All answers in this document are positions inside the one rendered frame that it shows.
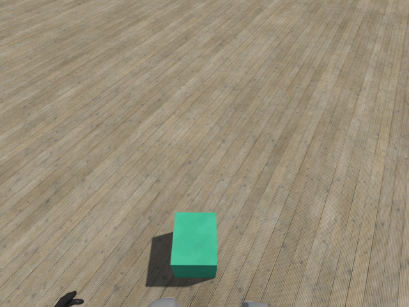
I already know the carton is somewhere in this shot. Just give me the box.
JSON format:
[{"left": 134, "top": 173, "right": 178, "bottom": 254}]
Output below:
[{"left": 171, "top": 212, "right": 217, "bottom": 278}]

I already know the left robot hand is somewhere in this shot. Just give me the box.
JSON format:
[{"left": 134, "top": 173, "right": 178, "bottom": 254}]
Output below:
[{"left": 54, "top": 291, "right": 84, "bottom": 307}]

